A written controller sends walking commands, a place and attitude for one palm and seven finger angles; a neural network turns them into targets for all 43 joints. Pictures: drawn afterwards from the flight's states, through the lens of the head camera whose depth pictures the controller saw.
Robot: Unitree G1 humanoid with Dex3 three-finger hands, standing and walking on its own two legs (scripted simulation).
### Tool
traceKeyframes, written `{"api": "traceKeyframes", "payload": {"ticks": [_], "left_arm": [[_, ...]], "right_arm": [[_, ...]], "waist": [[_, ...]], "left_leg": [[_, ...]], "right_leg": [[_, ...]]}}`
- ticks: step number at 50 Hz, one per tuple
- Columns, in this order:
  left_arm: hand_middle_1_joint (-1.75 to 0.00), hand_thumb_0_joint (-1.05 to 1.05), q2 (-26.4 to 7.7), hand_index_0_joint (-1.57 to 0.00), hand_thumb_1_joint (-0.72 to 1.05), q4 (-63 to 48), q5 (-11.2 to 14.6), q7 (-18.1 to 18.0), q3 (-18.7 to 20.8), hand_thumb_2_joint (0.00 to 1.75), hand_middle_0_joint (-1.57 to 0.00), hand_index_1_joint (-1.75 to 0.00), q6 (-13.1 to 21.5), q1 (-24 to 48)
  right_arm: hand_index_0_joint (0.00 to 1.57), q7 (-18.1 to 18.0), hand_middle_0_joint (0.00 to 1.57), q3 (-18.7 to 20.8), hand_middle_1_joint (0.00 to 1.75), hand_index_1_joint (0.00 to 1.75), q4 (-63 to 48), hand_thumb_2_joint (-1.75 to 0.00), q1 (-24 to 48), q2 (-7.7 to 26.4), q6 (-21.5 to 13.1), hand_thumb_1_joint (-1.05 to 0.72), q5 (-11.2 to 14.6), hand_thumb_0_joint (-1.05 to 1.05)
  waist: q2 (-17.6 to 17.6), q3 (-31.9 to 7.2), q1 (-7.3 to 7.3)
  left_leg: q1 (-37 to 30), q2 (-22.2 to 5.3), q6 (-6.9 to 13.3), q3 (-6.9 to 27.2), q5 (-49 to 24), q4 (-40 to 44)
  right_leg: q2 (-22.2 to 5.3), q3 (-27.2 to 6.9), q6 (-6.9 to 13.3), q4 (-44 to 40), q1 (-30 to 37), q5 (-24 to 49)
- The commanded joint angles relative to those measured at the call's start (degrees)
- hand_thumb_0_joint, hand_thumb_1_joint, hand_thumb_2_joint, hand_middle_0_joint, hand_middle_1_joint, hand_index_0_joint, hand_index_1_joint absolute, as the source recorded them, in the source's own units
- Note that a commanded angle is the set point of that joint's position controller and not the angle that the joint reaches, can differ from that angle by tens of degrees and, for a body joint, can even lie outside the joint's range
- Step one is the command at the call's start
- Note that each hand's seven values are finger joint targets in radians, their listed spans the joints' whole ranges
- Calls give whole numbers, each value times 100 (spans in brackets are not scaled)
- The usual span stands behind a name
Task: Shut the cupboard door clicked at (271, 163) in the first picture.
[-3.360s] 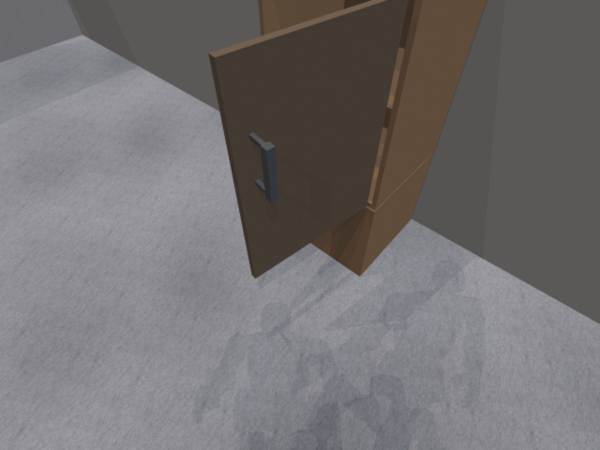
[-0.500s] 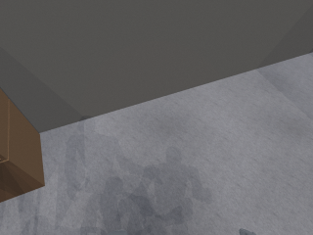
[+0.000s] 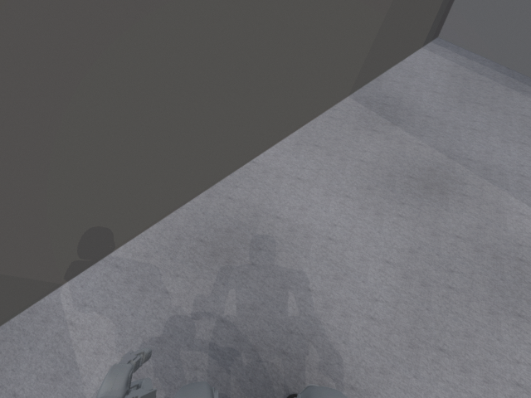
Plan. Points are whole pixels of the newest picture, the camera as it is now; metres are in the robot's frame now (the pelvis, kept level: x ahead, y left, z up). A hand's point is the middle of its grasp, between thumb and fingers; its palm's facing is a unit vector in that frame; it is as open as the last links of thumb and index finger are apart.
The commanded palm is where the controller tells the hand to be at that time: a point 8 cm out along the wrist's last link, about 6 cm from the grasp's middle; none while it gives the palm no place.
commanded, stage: walk to a spot facing it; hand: left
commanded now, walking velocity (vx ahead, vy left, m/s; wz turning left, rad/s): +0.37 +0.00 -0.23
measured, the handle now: out of the picture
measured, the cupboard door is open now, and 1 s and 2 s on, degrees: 80 80 80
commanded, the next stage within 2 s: turn to face it in 0.38 s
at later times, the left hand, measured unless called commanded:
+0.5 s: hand (169, 292) +0.32 +0.19 -0.15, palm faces -0.13 -0.98 -0.17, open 7.4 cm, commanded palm none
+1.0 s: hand (204, 215) +0.50 +0.14 -0.16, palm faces +0.04 -0.98 -0.18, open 7.4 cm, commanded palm none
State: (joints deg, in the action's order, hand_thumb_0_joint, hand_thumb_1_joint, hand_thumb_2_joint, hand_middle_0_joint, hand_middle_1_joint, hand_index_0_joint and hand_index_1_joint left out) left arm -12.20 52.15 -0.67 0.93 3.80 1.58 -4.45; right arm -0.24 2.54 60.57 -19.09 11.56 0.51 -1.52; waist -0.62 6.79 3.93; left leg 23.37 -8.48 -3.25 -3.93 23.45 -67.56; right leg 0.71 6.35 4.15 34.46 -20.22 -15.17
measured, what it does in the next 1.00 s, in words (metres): walks ahead: left foot, then right foot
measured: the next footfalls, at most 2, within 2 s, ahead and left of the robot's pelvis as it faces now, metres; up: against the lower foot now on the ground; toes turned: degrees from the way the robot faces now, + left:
left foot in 0.26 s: +0.27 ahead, +0.14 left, +0.00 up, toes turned +1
right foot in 0.60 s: +0.37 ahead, -0.17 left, +0.00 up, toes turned -18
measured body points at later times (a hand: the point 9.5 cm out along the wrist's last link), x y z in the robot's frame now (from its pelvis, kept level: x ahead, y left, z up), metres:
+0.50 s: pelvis +0.24 +0.01 +0.02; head +0.28 +0.01 +0.46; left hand +0.33 +0.24 -0.14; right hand +0.24 -0.24 -0.13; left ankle +0.23 +0.14 -0.73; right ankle +0.26 -0.13 -0.68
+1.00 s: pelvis +0.39 -0.04 +0.01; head +0.44 -0.03 +0.45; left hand +0.50 +0.19 -0.15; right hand +0.40 -0.27 -0.14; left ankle +0.37 +0.08 -0.73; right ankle +0.36 -0.17 -0.67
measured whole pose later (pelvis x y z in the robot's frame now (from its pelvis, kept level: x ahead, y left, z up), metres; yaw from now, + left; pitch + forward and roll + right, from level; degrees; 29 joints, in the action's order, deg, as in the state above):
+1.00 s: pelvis +0.39 -0.04 +0.01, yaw +2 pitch +2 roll -1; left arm -11.6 56.3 0.1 -0.8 3.8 -2.6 -5.4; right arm -1.4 1.4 57.1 -17.1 7.0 -0.7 -1.9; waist 1.5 3.2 3.5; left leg 16.5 -2.7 -0.4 -2.1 17.7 -31.9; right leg -2.5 3.5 -4.5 56.3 -25.1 -29.4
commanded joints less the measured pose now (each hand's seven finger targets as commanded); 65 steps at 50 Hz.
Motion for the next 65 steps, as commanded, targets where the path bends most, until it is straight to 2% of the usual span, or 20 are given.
{"api": "traceKeyframes", "payload": {"ticks": [1, 7, 11, 14, 21, 27, 30, 31, 33, 38, 39, 40, 41, 42, 45, 53, 54, 56, 60, 65], "left_arm": [[-30, 0, -762, -20, 90, 11, -63, -79, 167, 90, -20, -30, 195, -662], [-30, 0, -791, -20, 90, 425, -50, -25, 202, 90, -20, -30, 271, -1210], [-30, 0, -781, -20, 90, 501, 11, -40, 178, 90, -20, -30, 247, -1177], [-30, 0, -322, -20, 90, 109, 7, 14, 48, 90, -20, -30, 287, -957], [-30, 0, -62, -20, 90, 74, -78, 216, 63, 90, -20, -30, -57, -579], [-30, 0, -157, -20, 90, 312, -119, 129, 52, 90, -20, -30, 18, -1072], [-30, 0, -1405, -20, 90, 724, -48, -47, 238, 90, -20, -30, 146, -2290], [-30, 0, -1334, -20, 90, 666, -56, -94, 187, 90, -20, -30, 106, -1914], [-30, 0, -906, -20, 90, 458, -90, -201, 148, 90, -20, -30, 51, -1087], [-30, 0, -725, -20, 90, 277, -23, -217, 130, 90, -20, -30, 3, -408], [-30, 0, -644, -20, 90, 258, 35, -205, 116, 90, -20, -30, -46, -427], [-30, 0, -367, -20, 90, 154, 67, -192, 75, 90, -20, -30, -119, -592], [-30, 0, -233, -20, 90, -16, 95, -209, 9, 90, -20, -30, -185, -498], [-30, 0, -309, -20, 90, -229, 20, -215, -8, 90, -20, -30, -216, -39], [-30, 0, -221, -20, 90, -175, 30, -194, 37, 90, -20, -30, -157, 208], [-30, 0, -301, -20, 90, -139, 52, -154, 105, 90, -20, -30, -169, -516], [-30, 0, -538, -20, 90, -80, 29, -187, 165, 90, -20, -30, -126, -848], [-30, 0, -1423, -20, 90, -89, -77, -256, 302, 90, -20, -30, -106, -1269], [-30, 0, -733, -20, 90, -296, -58, -311, 97, 90, -20, -30, -84, -577], [-30, 0, -934, -20, 90, -230, -76, -304, 129, 90, -20, -30, -19, -1018]], "right_arm": [[20, 46, 20, 88, 30, 30, -536, -90, -29, 302, -176, -90, -18, 0], [20, 133, 20, 107, 30, 30, -893, -90, 885, 201, -324, -90, 5, 0], [20, 71, 20, 138, 30, 30, -715, -90, 557, 488, -437, -90, -16, 0], [20, -75, 20, 360, 30, 30, -324, -90, -1289, 1543, -405, -90, -143, 0], [20, -93, 20, 175, 30, 30, -573, -90, 158, 861, -495, -90, -62, 0], [20, -37, 20, 145, 30, 30, -401, -90, 130, 764, -291, -90, -30, 0], [20, -8, 20, 10, 30, 30, -511, -90, 66, 281, -218, -90, 138, 0], [20, -19, 20, 20, 30, 30, -494, -90, 190, 244, -187, -90, 123, 0], [20, -49, 20, 68, 30, 30, -412, -90, 239, 323, -124, -90, 102, 0], [20, 46, 20, -22, 30, 30, -132, -90, -441, 21, -48, -90, 51, 0], [20, 64, 20, -1, 30, 30, -84, -90, -609, 137, -66, -90, 27, 0], [20, 51, 20, 97, 30, 30, -142, -90, -780, 626, -124, -90, -22, 0], [20, -26, 20, 195, 30, 30, -257, -90, -834, 1074, -114, -90, -52, 0], [20, -110, 20, 206, 30, 30, -297, -90, -935, 1089, -95, -90, -69, 0], [20, -227, 20, 171, 30, 30, -245, -90, -895, 916, -153, -90, -35, 0], [20, -132, 20, 363, 30, 30, -738, -90, 357, 1099, 32, -90, 8, 0], [20, -94, 20, 364, 30, 30, -849, -90, 529, 969, 52, -90, 57, 0], [20, 8, 20, 322, 30, 30, -1150, -90, 668, 581, 105, -90, 97, 0], [20, 102, 20, 273, 30, 30, -1036, -90, 994, 434, 280, -90, 54, 0], [20, 190, 20, 165, 30, 30, -1137, -90, 1361, 340, 272, -90, 85, 0]], "waist": [[604, -756, -208], [622, -601, -483], [302, -648, -170], [-1362, -1432, 508], [-796, -623, -301], [-269, -655, -519], [1658, -1504, -1021], [1304, -1144, -943], [1811, -707, -647], [574, -863, -135], [111, -894, -111], [-1427, -991, -124], [-2267, -1010, -20], [-1358, -831, 107], [-1193, -1163, 41], [-877, -1058, -423], [-316, -1044, -582], [2082, -1094, -796], [1408, -486, -377], [963, -875, -508]], "left_leg": [[599, -104, -59, 92, -571, 958], [510, 239, -17, -55, -990, 2838], [-1105, 486, 145, -270, -1489, 4060], [-3435, -2211, 1610, 3132, -1138, 5114], [-1376, -1123, 904, 5, -1904, 5452], [-697, -584, 625, -423, -1619, 4398], [727, 526, 108, -448, 1745, 1196], [702, 382, 160, -14, 1632, 717], [833, 132, 146, 280, 992, 425], [-639, 427, -2, -428, -894, 3295], [-1150, 449, 38, -383, -1720, 3955], [-1373, -410, 435, 997, -2986, 4559], [-1484, -1474, 1222, 2441, -4319, 4816], [-1410, -1591, 1534, 2652, -4635, 4674], [-2562, -1105, 1341, 1910, -7003, 3985], [-1114, -346, 821, 1436, -3877, 3991], [-368, -64, 560, 1259, -2633, 3678], [850, 966, 51, 222, 1560, 1023], [884, 504, -42, 354, 474, -186], [477, 666, -92, -107, 198, 1550]], "right_leg": [[-1472, -1533, 729, -2253, 725, 475], [-1347, -1615, 710, -2030, 1412, 1044], [-1042, -1335, 375, -1109, 1008, 1690], [134, -509, -168, 3260, -1677, -1789], [-734, -373, -453, 1814, -979, -366], [-181, 237, -426, -219, 1060, 627], [-2834, -2520, 759, -1711, 2675, 1625], [-2771, -2314, 861, -1862, 1931, 862], [-2566, -1569, 672, -1784, 1389, 1614], [-1927, 244, -20, -662, 861, 2049], [-1733, 410, -250, -177, 573, 1449], [-1126, 611, -625, 776, 34, -112], [-638, 274, -846, 1735, -657, -2258], [-531, -202, -780, 2520, -895, -2282], [-548, -536, -840, 2944, -1677, -1760], [-102, -150, -756, -391, 677, 54], [-443, -399, -695, -1087, 1579, 830], [-3011, -2417, 404, -1856, 1815, 1916], [-2096, -862, 312, -1561, 912, 2571], [-2015, -271, 247, -1189, 1785, 3804]]}}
